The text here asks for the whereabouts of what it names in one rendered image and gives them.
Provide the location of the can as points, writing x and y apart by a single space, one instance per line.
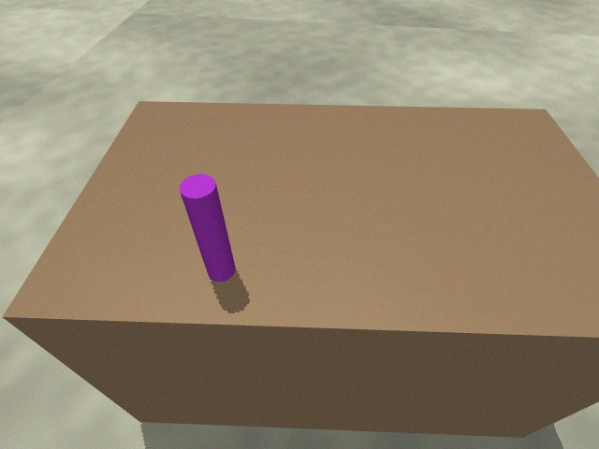
202 203

